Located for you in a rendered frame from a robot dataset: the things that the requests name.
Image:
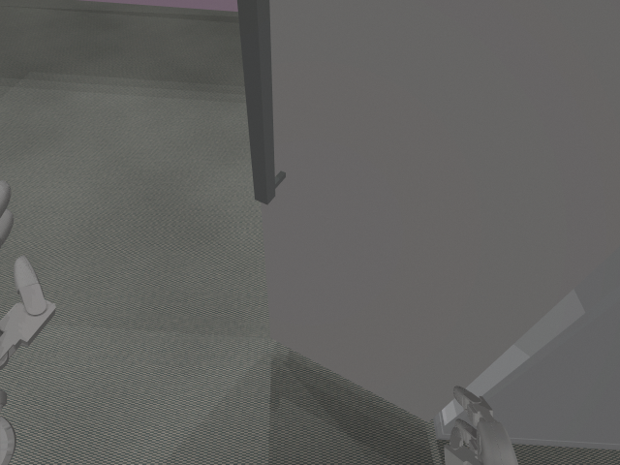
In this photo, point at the right robot hand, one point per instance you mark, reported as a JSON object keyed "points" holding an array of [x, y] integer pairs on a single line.
{"points": [[490, 444]]}

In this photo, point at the left robot hand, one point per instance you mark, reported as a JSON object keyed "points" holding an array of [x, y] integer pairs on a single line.
{"points": [[22, 324]]}

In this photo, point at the fridge door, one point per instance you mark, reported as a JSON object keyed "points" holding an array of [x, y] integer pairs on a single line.
{"points": [[452, 173]]}

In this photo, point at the handle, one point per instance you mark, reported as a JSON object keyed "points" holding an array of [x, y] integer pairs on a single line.
{"points": [[254, 26]]}

